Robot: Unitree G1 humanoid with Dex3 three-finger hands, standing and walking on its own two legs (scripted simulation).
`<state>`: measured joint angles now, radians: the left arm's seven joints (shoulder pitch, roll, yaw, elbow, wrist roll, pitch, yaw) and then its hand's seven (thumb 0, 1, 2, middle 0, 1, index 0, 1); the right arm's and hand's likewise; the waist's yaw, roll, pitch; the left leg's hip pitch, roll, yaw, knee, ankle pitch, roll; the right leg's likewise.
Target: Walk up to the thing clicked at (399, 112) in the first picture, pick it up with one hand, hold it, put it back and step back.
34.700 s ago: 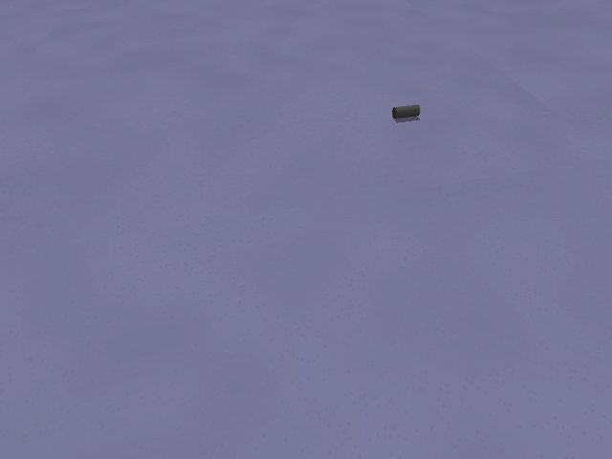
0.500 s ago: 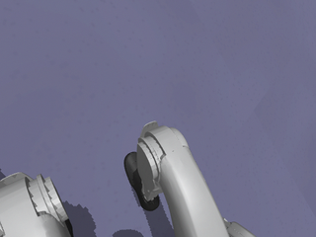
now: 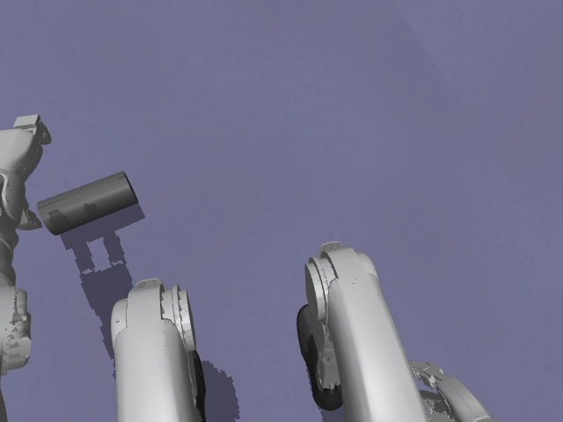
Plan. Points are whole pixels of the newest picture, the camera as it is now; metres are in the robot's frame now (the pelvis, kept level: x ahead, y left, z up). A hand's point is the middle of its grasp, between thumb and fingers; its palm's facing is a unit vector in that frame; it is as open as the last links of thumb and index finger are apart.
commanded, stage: withdraw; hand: left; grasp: from above
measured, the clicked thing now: (90, 202) +0.50 +0.28 -0.32
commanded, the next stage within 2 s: home in 0.28 s
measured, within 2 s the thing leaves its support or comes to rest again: neither
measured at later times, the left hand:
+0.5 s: hand (55, 195) +0.48 +0.29 -0.19, palm faces -0.44 -0.07 -0.90, open 13.5 cm
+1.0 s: hand (11, 269) +0.34 +0.25 +0.02, palm faces -0.24 -0.71 -0.66, open 7.9 cm
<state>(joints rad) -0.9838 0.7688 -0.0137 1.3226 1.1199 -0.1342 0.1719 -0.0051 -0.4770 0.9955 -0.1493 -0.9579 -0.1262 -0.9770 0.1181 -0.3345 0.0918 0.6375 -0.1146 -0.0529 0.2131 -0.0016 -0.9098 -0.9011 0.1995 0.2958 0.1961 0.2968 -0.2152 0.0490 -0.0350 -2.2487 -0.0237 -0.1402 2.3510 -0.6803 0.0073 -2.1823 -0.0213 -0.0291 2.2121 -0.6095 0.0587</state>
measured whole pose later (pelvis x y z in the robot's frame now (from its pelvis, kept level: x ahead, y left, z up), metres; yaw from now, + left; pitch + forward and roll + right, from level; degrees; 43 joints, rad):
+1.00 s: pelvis +0.02 -0.01 +0.14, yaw +4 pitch +33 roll -5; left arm -0.27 0.42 0.02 0.53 0.45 0.08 0.05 0.00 0.76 0.91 -0.23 -0.36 -0.22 -0.36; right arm 0.11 -0.28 -0.02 0.59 0.01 -0.03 0.04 0.00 -0.90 -0.89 0.20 0.30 0.20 0.30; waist -0.07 0.04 -0.21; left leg -1.82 0.00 -0.09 1.91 -0.67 -0.01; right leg -1.79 -0.04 -0.02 1.83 -0.61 0.05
